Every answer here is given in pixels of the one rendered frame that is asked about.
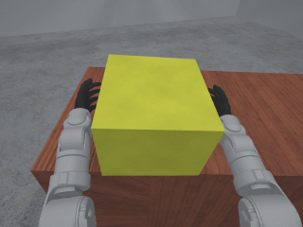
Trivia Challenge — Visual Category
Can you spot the right robot upper arm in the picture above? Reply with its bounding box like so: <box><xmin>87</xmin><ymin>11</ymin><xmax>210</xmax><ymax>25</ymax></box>
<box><xmin>238</xmin><ymin>194</ymin><xmax>301</xmax><ymax>227</ymax></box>

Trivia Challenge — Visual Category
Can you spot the robot right hand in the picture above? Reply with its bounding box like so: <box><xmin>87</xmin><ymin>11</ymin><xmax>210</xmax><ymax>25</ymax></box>
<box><xmin>207</xmin><ymin>84</ymin><xmax>232</xmax><ymax>117</ymax></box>

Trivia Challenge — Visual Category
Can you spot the pedestal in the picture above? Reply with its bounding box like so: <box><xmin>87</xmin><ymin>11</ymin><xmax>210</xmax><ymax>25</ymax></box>
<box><xmin>30</xmin><ymin>66</ymin><xmax>303</xmax><ymax>227</ymax></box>

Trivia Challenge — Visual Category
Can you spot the carton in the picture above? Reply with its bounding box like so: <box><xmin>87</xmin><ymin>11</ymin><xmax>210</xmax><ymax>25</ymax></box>
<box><xmin>91</xmin><ymin>54</ymin><xmax>225</xmax><ymax>176</ymax></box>

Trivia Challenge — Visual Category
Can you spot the robot left hand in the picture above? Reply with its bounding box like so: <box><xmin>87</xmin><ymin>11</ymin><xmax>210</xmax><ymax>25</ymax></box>
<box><xmin>74</xmin><ymin>79</ymin><xmax>101</xmax><ymax>112</ymax></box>

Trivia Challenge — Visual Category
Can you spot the right robot forearm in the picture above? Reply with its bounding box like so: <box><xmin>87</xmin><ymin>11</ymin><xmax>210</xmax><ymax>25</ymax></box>
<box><xmin>219</xmin><ymin>114</ymin><xmax>302</xmax><ymax>227</ymax></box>

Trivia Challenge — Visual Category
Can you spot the left robot forearm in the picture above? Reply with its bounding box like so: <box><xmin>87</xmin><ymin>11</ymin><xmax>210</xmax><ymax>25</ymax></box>
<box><xmin>38</xmin><ymin>108</ymin><xmax>93</xmax><ymax>227</ymax></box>

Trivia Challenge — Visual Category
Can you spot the left robot upper arm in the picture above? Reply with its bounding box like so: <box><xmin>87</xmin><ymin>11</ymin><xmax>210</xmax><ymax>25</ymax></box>
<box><xmin>40</xmin><ymin>195</ymin><xmax>97</xmax><ymax>227</ymax></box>

